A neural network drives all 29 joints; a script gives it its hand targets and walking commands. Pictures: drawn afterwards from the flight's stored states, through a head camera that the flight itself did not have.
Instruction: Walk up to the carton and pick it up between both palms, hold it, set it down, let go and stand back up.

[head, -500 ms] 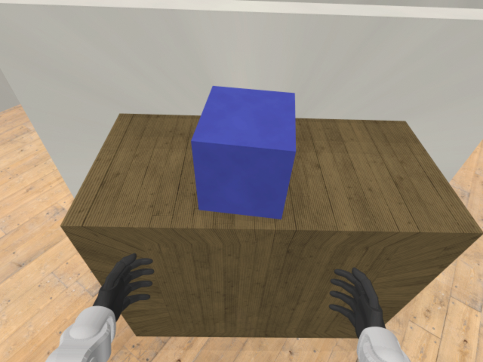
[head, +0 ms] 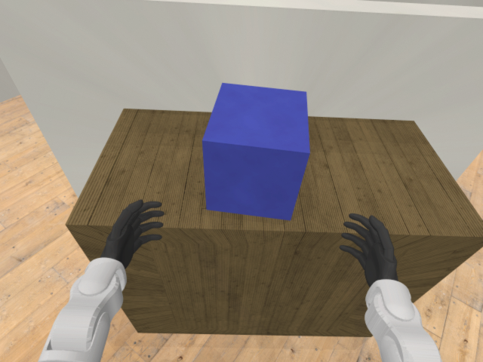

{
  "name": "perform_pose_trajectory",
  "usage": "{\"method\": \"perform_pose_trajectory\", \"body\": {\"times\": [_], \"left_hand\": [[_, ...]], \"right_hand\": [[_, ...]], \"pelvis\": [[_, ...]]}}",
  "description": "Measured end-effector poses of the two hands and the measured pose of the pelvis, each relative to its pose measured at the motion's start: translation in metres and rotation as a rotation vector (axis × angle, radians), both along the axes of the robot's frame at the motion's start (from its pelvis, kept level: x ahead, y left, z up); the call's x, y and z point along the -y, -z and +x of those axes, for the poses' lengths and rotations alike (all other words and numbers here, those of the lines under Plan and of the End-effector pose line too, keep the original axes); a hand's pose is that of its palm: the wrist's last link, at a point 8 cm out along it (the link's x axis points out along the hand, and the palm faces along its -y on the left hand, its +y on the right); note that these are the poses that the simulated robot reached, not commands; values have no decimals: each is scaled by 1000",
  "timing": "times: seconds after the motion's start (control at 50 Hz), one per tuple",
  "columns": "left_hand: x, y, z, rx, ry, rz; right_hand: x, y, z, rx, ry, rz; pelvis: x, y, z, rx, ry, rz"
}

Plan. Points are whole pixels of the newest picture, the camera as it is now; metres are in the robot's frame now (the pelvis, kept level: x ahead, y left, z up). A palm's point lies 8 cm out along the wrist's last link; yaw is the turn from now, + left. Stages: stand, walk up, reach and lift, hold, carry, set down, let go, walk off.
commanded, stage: reach and lift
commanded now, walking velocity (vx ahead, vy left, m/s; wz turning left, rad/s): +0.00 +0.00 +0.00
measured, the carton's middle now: (256, 151) +0.55 +0.02 +0.05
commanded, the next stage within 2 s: none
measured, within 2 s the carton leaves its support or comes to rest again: neither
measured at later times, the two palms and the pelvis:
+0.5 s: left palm (139, 190) +0.35 +0.21 +0.11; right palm (374, 214) +0.35 -0.18 +0.10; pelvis -0.01 +0.00 +0.00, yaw +1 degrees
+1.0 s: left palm (154, 143) +0.42 +0.20 +0.15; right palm (373, 166) +0.42 -0.18 +0.14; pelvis -0.01 -0.01 +0.00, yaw +2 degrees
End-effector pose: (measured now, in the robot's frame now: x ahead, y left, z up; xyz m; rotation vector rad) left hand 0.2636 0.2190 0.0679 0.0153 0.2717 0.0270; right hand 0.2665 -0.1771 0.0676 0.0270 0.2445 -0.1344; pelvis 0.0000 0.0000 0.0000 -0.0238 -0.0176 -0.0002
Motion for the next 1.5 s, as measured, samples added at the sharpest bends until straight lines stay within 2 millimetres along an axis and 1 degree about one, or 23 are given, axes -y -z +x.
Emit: {"method": "perform_pose_trajectory", "body": {"times": [0.14, 0.3, 0.6, 0.84, 1.12, 1.5], "left_hand": [[4, -8, 23, -15, 2, 7], [9, -28, 54, -4, -3, 12], [15, -52, 102, -3, -24, 16], [21, -71, 138, 16, -29, 24], [24, -94, 173, 45, -45, 26], [18, -137, 209, 71, -92, 27]], "right_hand": [[1, -5, 24, -3, 18, -2], [2, -22, 52, 20, 29, -12], [-1, -43, 94, 15, 57, -14], [-1, -64, 128, 7, 67, -29], [0, -88, 162, -10, 55, -49], [0, -125, 193, -13, 29, -46]], "pelvis": [[-2, 0, -4, 1, -3, 2], [0, 0, -7, -4, -7, 3], [7, 0, -10, -29, -23, 7], [9, 1, -8, -83, -32, 7], [8, 2, -6, -170, -36, 5], [7, 6, -11, -315, -45, 1]]}}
